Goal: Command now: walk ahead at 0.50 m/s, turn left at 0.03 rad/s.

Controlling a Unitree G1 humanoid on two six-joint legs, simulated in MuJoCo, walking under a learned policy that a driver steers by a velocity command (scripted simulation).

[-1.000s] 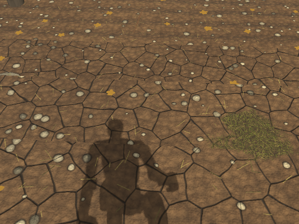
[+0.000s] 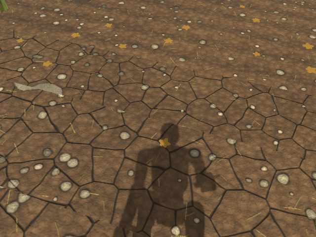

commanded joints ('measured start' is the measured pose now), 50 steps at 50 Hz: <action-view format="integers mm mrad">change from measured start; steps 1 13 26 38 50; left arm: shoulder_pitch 13 -95 -333 -501 145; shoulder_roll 145 3 74 47 193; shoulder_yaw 41 31 42 12 76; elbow -30 -39 -165 -187 80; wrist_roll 6 16 4 16 -11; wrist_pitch -8 1 19 58 42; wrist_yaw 3 39 -16 -16 42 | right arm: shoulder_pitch -56 231 452 602 320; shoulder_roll -69 8 -38 13 -159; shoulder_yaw -19 -47 -47 -11 -52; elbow -60 94 204 272 143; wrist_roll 12 23 -43 -20 22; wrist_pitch -5 -62 -85 -62 -83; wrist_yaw -6 -74 -33 -91 25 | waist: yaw -44 -93 -109 -178 66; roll -71 21 1 -51 -37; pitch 99 18 104 255 -110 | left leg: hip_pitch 28 567 687 695 -158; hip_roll -11 213 225 171 56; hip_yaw -1 -178 148 280 -42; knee -63 -497 -387 -286 1101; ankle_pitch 18 -183 247 -106 -764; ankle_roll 21 160 169 69 -120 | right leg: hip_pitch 14 -556 -709 -625 292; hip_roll -328 -204 -176 -219 -406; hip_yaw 178 219 178 115 466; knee -99 813 665 175 174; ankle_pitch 501 50 348 635 912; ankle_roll -206 -72 -16 -28 -343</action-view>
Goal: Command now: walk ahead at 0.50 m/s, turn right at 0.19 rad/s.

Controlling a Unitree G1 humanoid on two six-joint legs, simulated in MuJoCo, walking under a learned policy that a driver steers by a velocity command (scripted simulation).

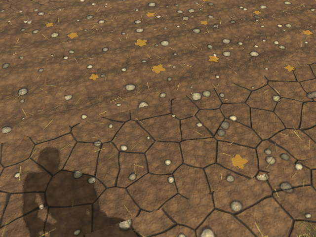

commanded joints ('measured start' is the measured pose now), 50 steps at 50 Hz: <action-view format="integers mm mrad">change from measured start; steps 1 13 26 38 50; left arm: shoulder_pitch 349 229 24 -264 429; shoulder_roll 112 89 54 60 171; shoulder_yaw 25 -12 -39 -64 6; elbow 59 -10 -174 -334 -65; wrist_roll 21 39 36 57 -77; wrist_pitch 6 -45 -37 -12 -21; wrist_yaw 7 1 29 9 16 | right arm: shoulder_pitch -186 -474 -119 265 152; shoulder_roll -171 -124 -137 -64 10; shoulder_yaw -46 -24 -73 -53 -28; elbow -156 -267 -115 -44 -110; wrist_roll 16 25 25 -4 144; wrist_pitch -48 -1 -79 -82 -10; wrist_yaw -9 2 -31 -99 -98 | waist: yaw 132 85 -13 -190 128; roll -16 -3 27 49 -261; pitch -34 100 -12 92 -282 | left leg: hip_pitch -677 -556 25 319 -897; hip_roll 83 52 137 51 -228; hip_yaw -49 -41 -548 -535 -219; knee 57 -878 -1251 -830 546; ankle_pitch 37 895 515 343 -168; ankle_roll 45 170 469 403 128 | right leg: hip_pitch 474 285 -290 -824 1009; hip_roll -361 -272 -107 -151 -394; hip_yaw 374 -6 217 251 298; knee -106 -355 727 177 162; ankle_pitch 896 423 -222 305 1094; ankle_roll -314 -146 27 126 -109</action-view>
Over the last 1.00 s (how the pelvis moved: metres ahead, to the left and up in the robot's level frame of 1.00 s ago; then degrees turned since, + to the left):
0.60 -0.17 -0.17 -29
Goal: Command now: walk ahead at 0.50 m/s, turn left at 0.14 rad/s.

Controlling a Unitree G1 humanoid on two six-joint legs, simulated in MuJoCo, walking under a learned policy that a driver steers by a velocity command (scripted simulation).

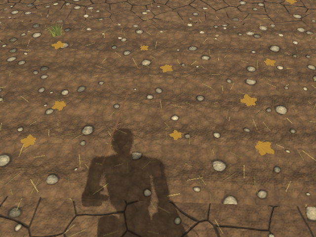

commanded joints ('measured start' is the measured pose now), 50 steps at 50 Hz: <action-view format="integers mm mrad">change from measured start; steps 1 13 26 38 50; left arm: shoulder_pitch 520 277 195 -74 333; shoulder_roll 275 166 158 62 254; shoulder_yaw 95 51 69 68 122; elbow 155 172 105 30 117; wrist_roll -23 -14 -25 12 7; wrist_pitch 18 6 -37 14 7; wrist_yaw -2 73 29 43 16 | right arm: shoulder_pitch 107 -565 -278 -276 -151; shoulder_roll -42 -23 -206 -195 -109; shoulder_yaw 6 -5 -81 -82 -45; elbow -115 -337 -262 -150 -97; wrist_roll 68 -5 -21 -11 -13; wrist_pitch -26 8 17 -12 -31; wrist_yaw -26 -9 -1 -13 -1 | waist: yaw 174 116 -1 89 227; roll -330 -14 158 106 -213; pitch -381 16 -211 15 -410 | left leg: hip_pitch -856 -382 561 71 -420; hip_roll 61 222 491 330 111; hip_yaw -6 129 -321 65 94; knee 717 -837 -1201 -1382 -295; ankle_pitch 58 947 749 887 303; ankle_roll -35 -59 257 153 -26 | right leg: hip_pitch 981 148 -562 -284 799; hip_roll -416 -152 2 -22 -332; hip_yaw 521 144 88 46 707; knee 175 -217 921 252 -77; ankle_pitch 404 151 -441 118 -178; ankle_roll -304 -191 -26 -11 -342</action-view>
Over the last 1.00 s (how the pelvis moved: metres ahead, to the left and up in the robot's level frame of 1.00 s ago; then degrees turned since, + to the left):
0.66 0.12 -0.15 24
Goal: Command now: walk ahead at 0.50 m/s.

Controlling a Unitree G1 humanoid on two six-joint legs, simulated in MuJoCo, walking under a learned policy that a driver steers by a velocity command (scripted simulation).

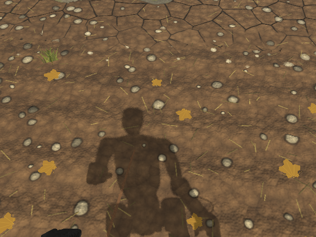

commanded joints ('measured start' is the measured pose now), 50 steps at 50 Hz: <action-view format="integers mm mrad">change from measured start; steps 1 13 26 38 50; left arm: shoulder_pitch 381 305 467 222 -14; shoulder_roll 184 148 22 77 77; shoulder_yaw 48 36 -6 52 35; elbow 53 77 103 52 -106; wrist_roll -6 -2 -3 -19 -15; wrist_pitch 10 -2 15 54 57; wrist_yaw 12 32 33 39 -33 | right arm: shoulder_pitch -9 -313 42 -162 -71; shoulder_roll -125 -34 -290 -109 -195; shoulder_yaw -15 -14 -79 -21 -47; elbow -81 -156 -80 -67 -45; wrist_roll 20 -11 -20 -42 -5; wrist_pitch -55 -11 -24 -46 9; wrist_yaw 13 1 27 -3 -29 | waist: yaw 174 91 -43 69 39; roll -197 -72 236 58 72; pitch -299 10 -365 19 57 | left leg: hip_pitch -673 -528 577 7 267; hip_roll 9 110 380 243 297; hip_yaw -102 -15 -523 17 231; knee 620 5 -277 -590 -389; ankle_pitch -67 513 283 465 1013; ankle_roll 32 5 308 157 106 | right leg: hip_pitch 842 342 -110 -235 -138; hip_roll -368 -188 30 -128 -33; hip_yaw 621 127 3 167 -70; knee -216 -408 616 456 115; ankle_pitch -158 159 -202 66 -54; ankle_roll -246 -144 37 21 -47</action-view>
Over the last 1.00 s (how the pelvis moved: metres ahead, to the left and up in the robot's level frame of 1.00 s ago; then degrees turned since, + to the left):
0.54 -0.03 -0.02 0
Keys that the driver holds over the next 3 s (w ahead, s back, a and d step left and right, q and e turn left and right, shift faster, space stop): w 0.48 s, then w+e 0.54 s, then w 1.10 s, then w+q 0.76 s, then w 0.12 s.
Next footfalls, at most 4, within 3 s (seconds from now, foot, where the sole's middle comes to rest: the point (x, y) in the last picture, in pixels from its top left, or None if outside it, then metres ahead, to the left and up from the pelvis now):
0.50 left None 0.44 0.14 -0.76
1.06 right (187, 179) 0.70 -0.13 -0.76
1.60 left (159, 114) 1.08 -0.03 -0.76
2.16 right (214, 83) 1.29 -0.36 -0.76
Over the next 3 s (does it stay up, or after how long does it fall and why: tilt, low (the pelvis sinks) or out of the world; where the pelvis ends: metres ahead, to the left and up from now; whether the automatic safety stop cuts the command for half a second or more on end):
stays up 1.62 -0.26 0.02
